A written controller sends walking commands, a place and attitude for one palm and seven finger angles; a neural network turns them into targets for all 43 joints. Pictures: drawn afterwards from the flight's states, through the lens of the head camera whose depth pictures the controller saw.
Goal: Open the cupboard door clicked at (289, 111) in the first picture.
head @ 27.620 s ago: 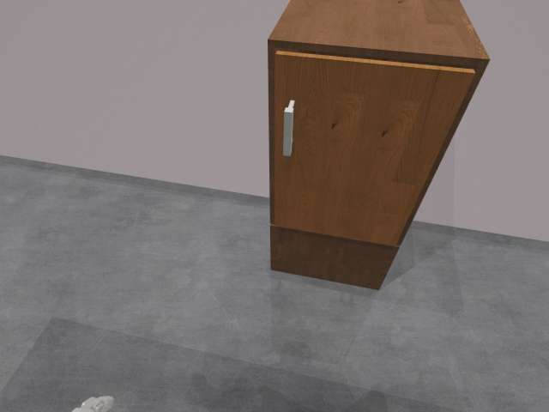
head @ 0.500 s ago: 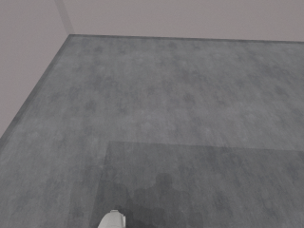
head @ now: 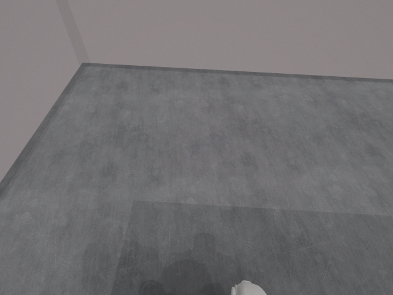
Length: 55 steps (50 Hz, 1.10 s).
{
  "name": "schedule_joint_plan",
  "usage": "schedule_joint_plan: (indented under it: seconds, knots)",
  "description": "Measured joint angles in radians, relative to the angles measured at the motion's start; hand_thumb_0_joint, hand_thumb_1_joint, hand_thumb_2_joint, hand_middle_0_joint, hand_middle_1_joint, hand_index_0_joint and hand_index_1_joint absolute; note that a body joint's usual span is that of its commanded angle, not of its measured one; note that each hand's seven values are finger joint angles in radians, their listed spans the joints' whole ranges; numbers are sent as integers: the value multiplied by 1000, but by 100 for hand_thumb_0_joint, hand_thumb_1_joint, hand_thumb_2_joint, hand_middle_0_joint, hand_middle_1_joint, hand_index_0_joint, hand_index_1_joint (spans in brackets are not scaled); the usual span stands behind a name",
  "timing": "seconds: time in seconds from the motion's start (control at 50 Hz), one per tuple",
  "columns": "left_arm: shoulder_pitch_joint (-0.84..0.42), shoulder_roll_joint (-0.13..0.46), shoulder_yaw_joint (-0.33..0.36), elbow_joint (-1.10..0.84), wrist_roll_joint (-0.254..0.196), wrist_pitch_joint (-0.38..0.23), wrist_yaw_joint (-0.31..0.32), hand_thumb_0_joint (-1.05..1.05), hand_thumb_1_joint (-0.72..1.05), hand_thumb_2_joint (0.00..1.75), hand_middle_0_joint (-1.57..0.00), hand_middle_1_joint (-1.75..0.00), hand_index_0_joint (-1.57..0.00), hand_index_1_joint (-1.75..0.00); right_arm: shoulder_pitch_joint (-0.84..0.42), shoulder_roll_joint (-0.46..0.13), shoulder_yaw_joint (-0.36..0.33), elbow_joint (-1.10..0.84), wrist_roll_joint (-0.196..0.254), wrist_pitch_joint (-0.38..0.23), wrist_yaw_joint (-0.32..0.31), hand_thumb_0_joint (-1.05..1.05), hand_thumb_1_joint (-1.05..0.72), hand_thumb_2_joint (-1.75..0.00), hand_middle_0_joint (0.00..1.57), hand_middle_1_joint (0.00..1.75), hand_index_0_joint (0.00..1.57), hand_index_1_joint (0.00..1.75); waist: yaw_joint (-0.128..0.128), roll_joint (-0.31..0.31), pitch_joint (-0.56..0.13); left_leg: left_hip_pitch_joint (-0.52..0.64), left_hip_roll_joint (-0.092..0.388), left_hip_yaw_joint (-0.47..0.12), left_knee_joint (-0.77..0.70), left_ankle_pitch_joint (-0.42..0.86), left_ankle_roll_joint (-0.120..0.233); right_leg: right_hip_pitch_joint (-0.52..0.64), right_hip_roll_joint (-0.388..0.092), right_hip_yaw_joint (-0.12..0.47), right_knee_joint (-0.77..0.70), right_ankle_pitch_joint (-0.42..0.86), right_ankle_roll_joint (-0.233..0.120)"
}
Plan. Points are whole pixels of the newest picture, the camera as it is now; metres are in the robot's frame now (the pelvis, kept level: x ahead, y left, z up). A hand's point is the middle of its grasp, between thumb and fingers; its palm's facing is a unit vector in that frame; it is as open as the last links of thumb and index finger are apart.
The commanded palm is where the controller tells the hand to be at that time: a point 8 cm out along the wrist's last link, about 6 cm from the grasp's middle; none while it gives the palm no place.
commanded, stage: turn to face it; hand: left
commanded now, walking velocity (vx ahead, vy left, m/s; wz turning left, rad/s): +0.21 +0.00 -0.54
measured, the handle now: out of the picture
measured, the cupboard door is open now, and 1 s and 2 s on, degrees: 43 43 43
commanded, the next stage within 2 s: none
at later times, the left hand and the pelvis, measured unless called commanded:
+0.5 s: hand (154, 250) +0.25 +0.14 -0.18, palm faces +0.15 -0.98 -0.12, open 7.2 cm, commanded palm none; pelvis +0.16 -0.04 -0.01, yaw +8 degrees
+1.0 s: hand (138, 266) +0.20 +0.16 -0.16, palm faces +0.42 -0.85 -0.32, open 7.4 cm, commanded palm none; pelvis +0.20 -0.09 -0.01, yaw +24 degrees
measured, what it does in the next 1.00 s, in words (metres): walks ahead, turning left: right foot, then left foot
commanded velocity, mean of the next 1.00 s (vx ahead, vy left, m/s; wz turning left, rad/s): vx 0.01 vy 0.00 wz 0.54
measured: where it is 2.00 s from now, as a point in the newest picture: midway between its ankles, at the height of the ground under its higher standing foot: outside the picture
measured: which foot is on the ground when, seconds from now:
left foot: down 0.00-0.18, up 0.20-0.50, down 0.52-0.98, up 1.00-1.00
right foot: up 0.00-0.16, down 0.18-0.52, up 0.54-0.96, down 0.98-1.00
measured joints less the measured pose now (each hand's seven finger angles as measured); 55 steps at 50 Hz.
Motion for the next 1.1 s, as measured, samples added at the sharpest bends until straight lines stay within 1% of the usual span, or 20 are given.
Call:
schedule_joint_plan:
  seconds: [0.1,0.16,0.18,0.24,0.28,0.32,0.42,0.5,0.52,0.54,0.58,0.64,0.7,0.82,0.9,0.96,0.98,1.02,1.06,1.1]
  knots:
    - [-89,26,13,-46,3,14,-10,0,92,90,-20,-30,-20,-30,88,-22,-2,43,-4,24,6,0,-93,-90,20,30,20,30,-39,13,3,90,22,38,-35,-53,-33,3,-9,-40,-259,81,3]
    - [-126,54,13,-60,4,3,-7,0,92,90,-19,-30,-20,-30,136,-20,2,60,-4,32,5,0,-92,-90,20,30,20,30,-70,12,4,110,44,47,31,-130,-65,90,11,-62,-404,127,-7]
    - [-132,71,10,-67,6,-12,-5,0,91,90,-19,-30,-20,-30,160,-12,6,64,1,33,6,0,-92,-90,20,30,20,30,-80,-8,-4,89,40,43,98,-168,-66,130,4,-54,-449,153,-21]
    - [-176,52,0,-63,-3,-34,16,0,91,90,-19,-30,-20,-30,151,-12,6,87,17,64,7,1,-91,-90,20,30,20,30,-97,30,18,-53,52,-52,442,-315,-46,146,23,-97,-387,48,-36]
    - [-186,33,-11,-70,-6,-32,26,0,91,90,-19,-30,-20,-30,133,-3,6,87,19,78,6,1,-91,-90,20,30,20,30,-104,36,22,-150,43,-74,591,-304,-48,185,22,-128,-420,42,-32]
    - [-184,16,-18,-74,-7,-26,35,0,91,90,-20,-30,-20,-30,108,13,8,76,21,88,8,1,-91,-90,20,30,20,30,-105,23,19,-225,42,-66,646,-267,-56,225,19,-152,-471,53,-30]
    - [-162,-13,-14,-75,-12,-15,47,-1,92,90,-20,-30,-20,-30,43,45,10,17,19,94,21,1,-91,-90,20,30,20,30,-93,-23,-1,-297,47,-22,511,-177,-72,288,2,-206,-542,51,-20]
    - [-149,-1,-6,-83,-6,-3,44,-2,93,90,-20,-30,-21,-30,-6,43,4,-31,12,93,28,1,-91,-90,20,30,20,30,-73,-40,-3,-247,41,1,294,-71,-71,295,-20,-251,-478,-9,3]
    - [-137,-1,-5,-86,-7,4,42,-2,93,90,-20,-30,-21,-30,-9,31,2,-48,10,88,31,1,-91,-90,20,30,20,30,-69,-30,-11,-221,41,-6,222,-24,-55,284,-24,-262,-436,-38,12]
    - [-130,5,-2,-86,-10,15,41,-2,93,90,-20,-30,-21,-30,-18,25,-3,-58,6,82,30,1,-92,-90,20,30,20,30,-72,-31,-19,-233,33,-13,229,-32,-17,254,-31,-252,-364,-114,32]
    - [-123,25,5,-84,-9,43,42,-1,92,90,-20,-30,-21,-30,-42,21,-5,-77,0,78,23,1,-92,-90,20,30,20,30,-71,-42,-16,-249,17,-21,262,-57,32,173,-13,-154,-166,-234,51]
    - [-125,51,17,-75,-1,62,40,-1,92,90,-20,-30,-20,-30,-52,12,-4,-102,-1,67,9,1,-91,-90,20,30,20,30,-66,-36,-13,-234,0,-46,215,-36,36,73,14,-61,65,-199,69]
    - [-128,71,25,-84,-1,63,38,0,92,90,-20,-30,-20,-30,-52,1,0,-108,4,62,2,1,-91,-90,20,30,20,30,-49,-26,-8,-198,-17,-75,133,8,35,29,19,-9,132,-117,87]
    - [-123,95,28,-111,-6,68,38,0,91,90,-20,-30,-20,-30,-54,-23,-6,-104,5,79,11,1,-90,-90,20,30,20,30,-36,7,-6,-160,-32,-142,51,54,18,59,19,28,-12,-96,100]
    - [-128,97,21,-124,-9,70,39,0,91,90,-20,-30,-20,-30,-62,-38,-18,-107,1,96,21,1,-90,-90,20,30,20,30,-47,31,3,-169,-39,-195,61,56,-5,129,39,25,-193,-126,88]
    - [-123,92,13,-142,-13,56,38,0,91,90,-20,-30,-20,-30,-64,-51,-29,-112,6,112,24,1,-90,-90,20,30,20,30,-52,45,5,-199,-53,-236,107,41,-31,222,59,12,-406,-65,71]
    - [-113,97,10,-153,-9,45,39,0,91,90,-20,-30,-20,-30,-61,-52,-33,-116,11,117,26,1,-90,-90,20,30,20,30,-47,31,-3,-225,-68,-233,149,2,-36,249,47,20,-488,-23,49]
    - [-113,73,2,-150,-4,37,47,0,91,90,-20,-30,-20,-30,-77,-74,-46,-110,14,130,28,1,-90,-90,20,30,20,30,-47,54,14,-292,-68,-224,344,-165,-46,244,43,-9,-456,-8,19]
    - [-100,49,-9,-151,-3,39,49,0,91,90,-20,-30,-20,-30,-85,-91,-55,-108,11,141,34,1,-90,-90,20,30,20,30,-52,65,22,-351,-63,-190,552,-204,-56,266,28,-44,-460,-24,8]
    - [-83,33,-16,-150,-5,38,50,0,91,90,-20,-30,-20,-30,-95,-96,-57,-106,10,148,40,1,-91,-90,20,30,20,30,-54,57,25,-377,-46,-151,674,-191,-73,289,11,-68,-485,-22,6]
